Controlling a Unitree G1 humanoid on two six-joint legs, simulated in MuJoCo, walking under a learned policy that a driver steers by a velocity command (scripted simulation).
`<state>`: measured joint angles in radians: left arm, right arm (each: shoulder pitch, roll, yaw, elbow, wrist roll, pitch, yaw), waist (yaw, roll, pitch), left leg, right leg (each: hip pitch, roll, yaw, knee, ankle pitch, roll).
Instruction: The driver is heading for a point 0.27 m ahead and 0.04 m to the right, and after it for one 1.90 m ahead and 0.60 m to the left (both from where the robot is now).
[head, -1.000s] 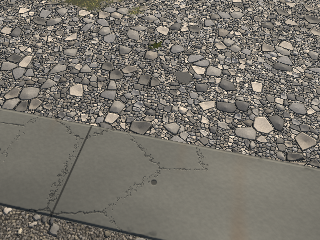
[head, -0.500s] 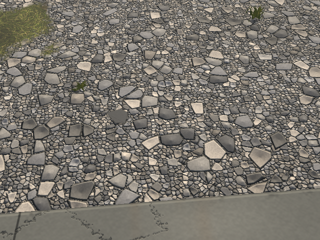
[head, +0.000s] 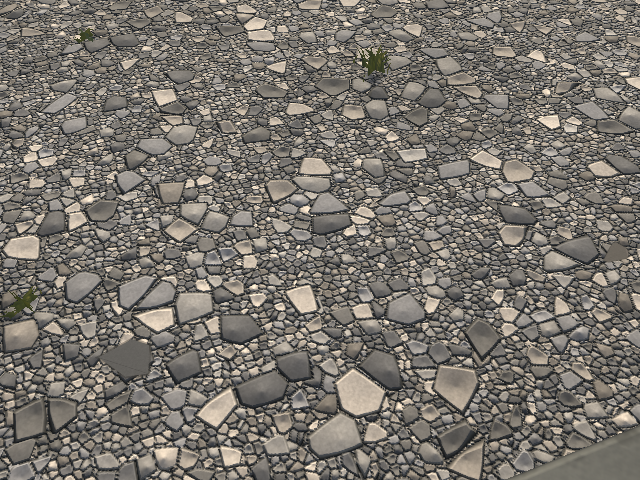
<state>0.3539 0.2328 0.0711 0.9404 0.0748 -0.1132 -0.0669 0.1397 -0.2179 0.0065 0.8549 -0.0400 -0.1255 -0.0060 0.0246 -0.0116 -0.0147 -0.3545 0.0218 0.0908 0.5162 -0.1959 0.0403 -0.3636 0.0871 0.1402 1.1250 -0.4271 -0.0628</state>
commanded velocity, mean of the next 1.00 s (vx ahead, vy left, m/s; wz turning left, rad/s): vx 0.50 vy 0.00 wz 0.22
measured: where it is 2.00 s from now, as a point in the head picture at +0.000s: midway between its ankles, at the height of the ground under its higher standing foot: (257, 337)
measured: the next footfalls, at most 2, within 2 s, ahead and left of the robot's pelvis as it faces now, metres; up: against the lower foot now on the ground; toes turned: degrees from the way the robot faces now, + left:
right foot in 0.38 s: +0.33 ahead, -0.15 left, +0.00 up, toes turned -4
left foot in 0.98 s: +0.61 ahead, +0.18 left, -0.16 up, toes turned +23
